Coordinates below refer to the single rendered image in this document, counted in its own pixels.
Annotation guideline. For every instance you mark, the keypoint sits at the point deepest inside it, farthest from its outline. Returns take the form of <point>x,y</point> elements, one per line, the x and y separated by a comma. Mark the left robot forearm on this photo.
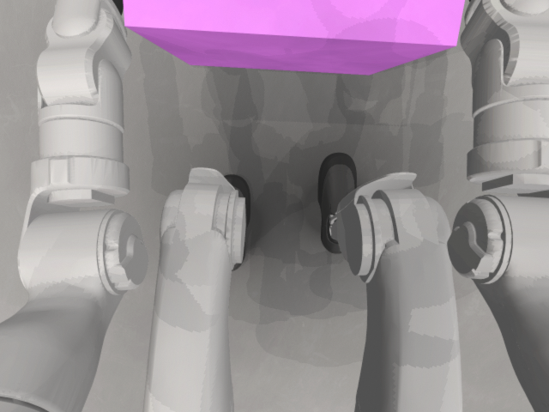
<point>80,111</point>

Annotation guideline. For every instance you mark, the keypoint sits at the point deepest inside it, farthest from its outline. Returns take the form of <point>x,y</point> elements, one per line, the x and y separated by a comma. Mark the robot right upper arm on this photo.
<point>502,244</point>

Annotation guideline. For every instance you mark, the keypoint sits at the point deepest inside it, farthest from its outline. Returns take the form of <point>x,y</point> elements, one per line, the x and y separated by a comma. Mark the carton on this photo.
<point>358,37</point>

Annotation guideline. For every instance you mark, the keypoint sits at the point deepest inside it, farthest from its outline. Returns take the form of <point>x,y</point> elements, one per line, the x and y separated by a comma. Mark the right robot forearm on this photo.
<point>507,42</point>

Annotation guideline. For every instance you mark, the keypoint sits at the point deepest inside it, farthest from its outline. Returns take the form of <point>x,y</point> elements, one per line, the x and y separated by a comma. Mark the robot left upper arm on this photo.
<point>76,267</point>

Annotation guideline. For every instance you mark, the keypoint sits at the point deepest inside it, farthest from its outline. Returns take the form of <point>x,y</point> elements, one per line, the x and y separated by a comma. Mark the robot left foot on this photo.
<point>243,191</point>

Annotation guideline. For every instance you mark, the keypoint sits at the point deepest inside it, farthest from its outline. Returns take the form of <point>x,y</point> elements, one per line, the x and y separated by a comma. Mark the left robot shin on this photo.
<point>199,175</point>

